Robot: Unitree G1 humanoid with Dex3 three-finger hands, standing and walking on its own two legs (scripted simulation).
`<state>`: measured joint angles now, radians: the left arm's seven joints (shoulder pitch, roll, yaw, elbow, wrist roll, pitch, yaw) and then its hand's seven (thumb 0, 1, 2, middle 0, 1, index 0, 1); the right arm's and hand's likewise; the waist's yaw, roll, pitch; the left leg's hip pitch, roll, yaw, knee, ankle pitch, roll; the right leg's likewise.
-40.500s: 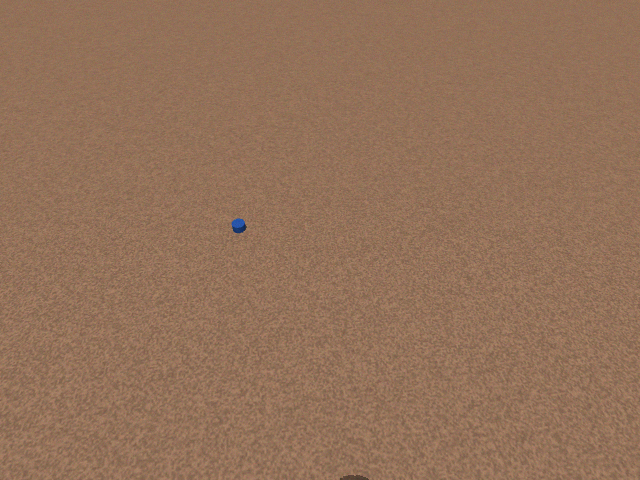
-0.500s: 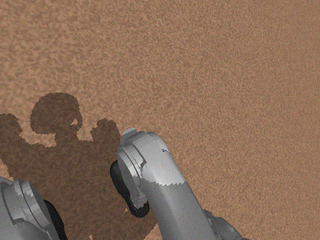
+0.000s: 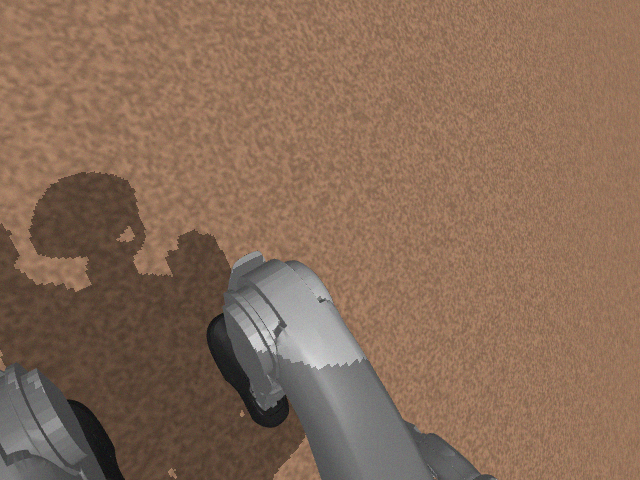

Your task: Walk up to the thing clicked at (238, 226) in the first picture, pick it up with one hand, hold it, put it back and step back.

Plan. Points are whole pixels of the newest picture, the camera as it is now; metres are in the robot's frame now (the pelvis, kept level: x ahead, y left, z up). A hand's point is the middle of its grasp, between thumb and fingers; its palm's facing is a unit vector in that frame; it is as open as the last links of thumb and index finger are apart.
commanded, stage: rest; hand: left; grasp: from above
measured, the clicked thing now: out of the picture +0.50 +0.30 -0.30
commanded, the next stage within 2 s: open in 0.04 s
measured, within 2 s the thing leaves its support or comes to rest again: neither
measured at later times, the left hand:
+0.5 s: hand out of the picture +0.49 +0.29 -0.27, palm faces -0.44 -0.13 -0.89, open 10.9 cm
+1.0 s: hand out of the picture +0.49 +0.29 -0.27, palm faces -0.45 -0.13 -0.89, open 13.7 cm
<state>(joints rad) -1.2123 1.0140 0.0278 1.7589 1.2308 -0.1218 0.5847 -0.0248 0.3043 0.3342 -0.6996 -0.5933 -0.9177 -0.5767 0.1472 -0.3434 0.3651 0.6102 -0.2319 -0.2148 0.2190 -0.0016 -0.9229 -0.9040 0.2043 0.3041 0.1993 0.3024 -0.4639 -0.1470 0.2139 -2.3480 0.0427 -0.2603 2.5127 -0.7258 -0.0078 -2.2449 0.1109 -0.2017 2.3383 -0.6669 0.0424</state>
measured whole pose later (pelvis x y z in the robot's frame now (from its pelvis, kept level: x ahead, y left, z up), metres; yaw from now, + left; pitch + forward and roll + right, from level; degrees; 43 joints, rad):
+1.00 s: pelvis +0.00 +0.00 +0.01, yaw -1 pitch +30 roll -15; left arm -1.21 1.06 -0.01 1.75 1.19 -0.12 0.59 0.00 -0.45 0.91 -0.09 -1.06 -0.12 -1.04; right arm 0.12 -0.34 0.42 0.59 -0.24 -0.21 0.20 0.00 -0.91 -0.90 0.20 0.30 0.20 0.30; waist -0.48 -0.16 0.24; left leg -2.33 0.05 -0.28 2.50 -0.72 -0.01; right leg -2.22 0.12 -0.22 2.30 -0.65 0.05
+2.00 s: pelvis -0.01 -0.01 +0.03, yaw +7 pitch +34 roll -8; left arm -1.17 0.72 -0.09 1.46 1.17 -0.05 0.23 0.00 -0.50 1.00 -0.09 -0.98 -0.09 -0.99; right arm 0.18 -0.32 0.18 0.61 -0.13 0.02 0.09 0.00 -0.90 -0.90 0.20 0.30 0.20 0.30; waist -0.33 0.00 0.00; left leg -2.31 0.02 -0.15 2.34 -0.64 -0.01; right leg -2.23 0.06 -0.12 2.26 -0.63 0.01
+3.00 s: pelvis +0.01 -0.01 +0.23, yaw +14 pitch +29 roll -4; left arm -0.25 0.33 -0.01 0.51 0.21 0.25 0.10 0.00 0.89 0.90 -0.21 -0.30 -0.22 -0.31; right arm 0.09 -0.24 0.02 0.59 0.03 -0.04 -0.03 0.00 -0.91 -0.90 0.21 0.30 0.20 0.30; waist -0.08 0.04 -0.21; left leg -1.60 0.01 -0.08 1.70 -0.61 -0.01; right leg -1.54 0.03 -0.05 1.66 -0.63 0.00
